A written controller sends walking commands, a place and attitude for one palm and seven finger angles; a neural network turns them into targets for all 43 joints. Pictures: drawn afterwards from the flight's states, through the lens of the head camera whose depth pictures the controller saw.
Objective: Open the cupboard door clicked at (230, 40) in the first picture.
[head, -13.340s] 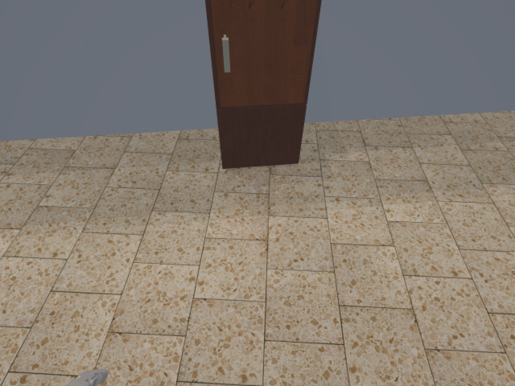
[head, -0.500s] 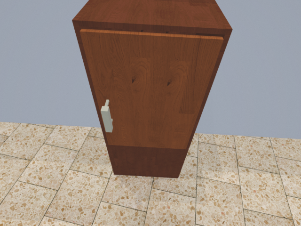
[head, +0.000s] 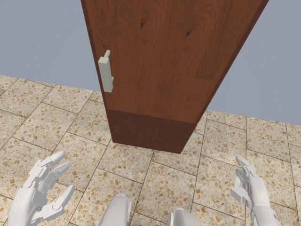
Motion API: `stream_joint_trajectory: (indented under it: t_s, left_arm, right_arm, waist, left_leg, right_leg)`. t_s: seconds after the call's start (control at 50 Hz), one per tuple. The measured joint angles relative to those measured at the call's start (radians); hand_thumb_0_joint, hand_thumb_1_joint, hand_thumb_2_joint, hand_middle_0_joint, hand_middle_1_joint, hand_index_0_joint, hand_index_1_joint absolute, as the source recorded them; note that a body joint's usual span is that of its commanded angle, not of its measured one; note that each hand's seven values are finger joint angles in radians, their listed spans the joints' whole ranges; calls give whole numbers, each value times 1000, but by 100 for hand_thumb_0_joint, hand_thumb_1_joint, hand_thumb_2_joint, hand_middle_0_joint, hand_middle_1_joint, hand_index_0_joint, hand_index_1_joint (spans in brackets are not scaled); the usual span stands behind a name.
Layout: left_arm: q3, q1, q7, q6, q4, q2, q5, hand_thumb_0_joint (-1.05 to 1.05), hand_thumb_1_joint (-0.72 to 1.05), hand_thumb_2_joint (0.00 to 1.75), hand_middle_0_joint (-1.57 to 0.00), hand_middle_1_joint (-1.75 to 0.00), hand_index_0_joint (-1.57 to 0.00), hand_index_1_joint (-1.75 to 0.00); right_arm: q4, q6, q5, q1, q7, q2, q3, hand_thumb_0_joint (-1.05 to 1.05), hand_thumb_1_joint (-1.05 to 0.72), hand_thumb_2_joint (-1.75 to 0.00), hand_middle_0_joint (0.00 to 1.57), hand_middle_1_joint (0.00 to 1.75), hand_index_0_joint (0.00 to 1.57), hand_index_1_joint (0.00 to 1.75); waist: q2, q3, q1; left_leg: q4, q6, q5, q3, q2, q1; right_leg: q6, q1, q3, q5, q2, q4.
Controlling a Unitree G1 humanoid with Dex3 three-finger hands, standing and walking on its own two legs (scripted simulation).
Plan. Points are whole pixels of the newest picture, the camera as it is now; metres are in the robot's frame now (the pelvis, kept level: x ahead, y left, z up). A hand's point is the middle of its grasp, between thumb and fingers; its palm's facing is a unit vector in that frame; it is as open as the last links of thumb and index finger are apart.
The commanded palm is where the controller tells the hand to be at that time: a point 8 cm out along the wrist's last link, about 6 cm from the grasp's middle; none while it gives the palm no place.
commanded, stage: raise the hand with hooked fingers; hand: left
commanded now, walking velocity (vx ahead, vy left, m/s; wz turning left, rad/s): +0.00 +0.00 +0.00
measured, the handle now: (108, 71) +0.55 +0.21 +0.03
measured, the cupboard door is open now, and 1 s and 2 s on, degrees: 0 0 0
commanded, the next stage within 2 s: move the hooked fingers beside the handle in 1.60 s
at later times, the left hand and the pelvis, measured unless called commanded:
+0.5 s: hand (52, 165) +0.23 +0.26 +0.03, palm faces -0.01 -1.00 -0.07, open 12.1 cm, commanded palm +0.21 +0.31 +0.04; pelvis -0.01 +0.02 +0.00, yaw -1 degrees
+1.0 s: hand (41, 146) +0.27 +0.30 +0.04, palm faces -0.04 -1.00 -0.06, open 13.9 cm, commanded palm +0.25 +0.35 +0.05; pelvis -0.01 +0.04 +0.00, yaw -1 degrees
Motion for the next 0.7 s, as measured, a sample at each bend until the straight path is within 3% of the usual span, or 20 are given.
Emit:
stream_joint_trajectory:
  t_s: [0.08, 0.12, 0.16, 0.2, 0.24, 0.28, 0.32, 0.38, 0.46, 0.58, 0.7]
  left_arm:
    - [16, -46, -14, -48, -123, 22, -32, 2, 42, 70, -23, -61, -24, -60]
    - [10, -115, -57, -29, -129, 40, -39, 2, 37, 68, -23, -64, -24, -63]
    - [3, -185, -104, 41, -100, 62, -42, 1, 32, 66, -23, -67, -24, -66]
    - [2, -235, -138, 148, -54, 82, -47, 1, 28, 64, -24, -70, -24, -69]
    - [11, -248, -140, 249, -26, 93, -51, 1, 23, 62, -24, -73, -25, -72]
    - [30, -230, -109, 298, -24, 92, -57, 1, 19, 60, -25, -76, -25, -75]
    - [55, -201, -60, 289, -41, 83, -61, 1, 14, 58, -25, -79, -26, -78]
    - [86, -174, 2, 206, -57, 69, -59, 1, 7, 55, -26, -84, -26, -83]
    - [86, -198, -2, 121, -9, 78, -43, 1, -2, 51, -26, -90, -27, -89]
    - [41, -247, -78, 161, 40, 108, -26, 0, -16, 45, -27, -99, -28, -98]
    - [76, -262, -33, 154, -16, 125, -42, 0, -30, 39, -29, -108, -29, -107]
  right_arm:
    - [45, -9, -3, -12, -23, 14, 35, 1, -91, -90, 20, 30, 20, 30]
    - [65, -8, 5, -15, -30, 28, 60, 1, -91, -90, 20, 30, 20, 30]
    - [75, 3, 18, -10, -34, 49, 81, 1, -91, -90, 20, 30, 20, 30]
    - [73, 21, 29, 7, -37, 69, 95, 1, -90, -90, 20, 30, 20, 30]
    - [63, 40, 34, 36, -38, 83, 101, 1, -90, -90, 20, 30, 20, 30]
    - [56, 50, 34, 73, -39, 90, 97, 1, -90, -90, 21, 30, 20, 30]
    - [56, 50, 31, 109, -39, 88, 85, 1, -90, -90, 21, 30, 20, 30]
    - [72, 43, 25, 147, -37, 69, 66, 1, -90, -90, 21, 30, 20, 30]
    - [90, 36, 27, 158, -37, 21, 57, 1, -90, -90, 20, 30, 20, 30]
    - [63, 21, 37, 132, -48, -11, 61, 1, -90, -90, 20, 30, 20, 30]
    - [26, 16, 29, 115, -39, 12, 73, 1, -90, -90, 20, 30, 20, 30]
  waist:
    - [44, -3, 22]
    - [66, -4, 19]
    - [81, -4, 7]
    - [93, 1, -11]
    - [97, 4, -32]
    - [95, 1, -47]
    - [89, -6, -52]
    - [82, -20, -51]
    - [79, -28, -50]
    - [66, -11, -63]
    - [52, -11, -67]
  left_leg:
    - [74, -5, -19, -42, 3, -75]
    - [93, -4, -19, -50, 5, -103]
    - [95, -3, -14, -47, 6, -118]
    - [80, 0, -4, -36, 7, -115]
    - [52, 6, 7, -19, 8, -99]
    - [21, 13, 17, -1, 10, -78]
    - [-3, 18, 24, 13, 12, -60]
    - [-18, 25, 28, 20, 9, -51]
    - [2, 36, 24, 15, -2, -77]
    - [19, 50, 21, 18, -7, -94]
    - [-12, 56, 30, 22, -9, -63]
  right_leg:
    - [-8, -48, -39, -17, 7, 48]
    - [-9, -72, -46, -16, 8, 61]
    - [-7, -89, -42, -10, 9, 64]
    - [-4, -93, -31, 2, 9, 53]
    - [4, -86, -15, 16, 9, 31]
    - [11, -74, 1, 30, 10, 5]
    - [16, -62, 14, 42, 11, -18]
    - [22, -54, 21, 49, 8, -35]
    - [31, -71, 16, 43, -2, -21]
    - [43, -82, 19, 47, -7, -13]
    - [49, -49, 22, 63, -7, -54]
